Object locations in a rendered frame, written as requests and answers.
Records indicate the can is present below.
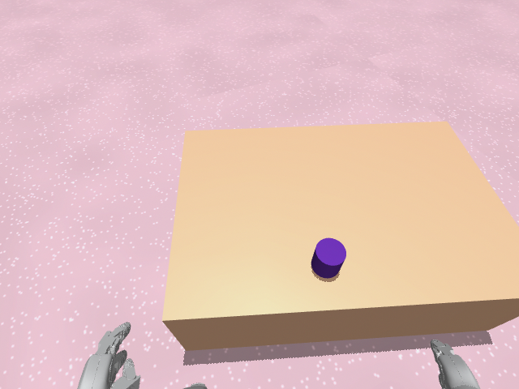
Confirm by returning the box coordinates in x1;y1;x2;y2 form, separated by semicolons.
311;238;346;278

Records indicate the left robot hand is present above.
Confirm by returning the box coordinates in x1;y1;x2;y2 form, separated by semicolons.
77;322;140;389

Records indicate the right robot hand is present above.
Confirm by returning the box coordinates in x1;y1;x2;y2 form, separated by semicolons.
431;340;480;389

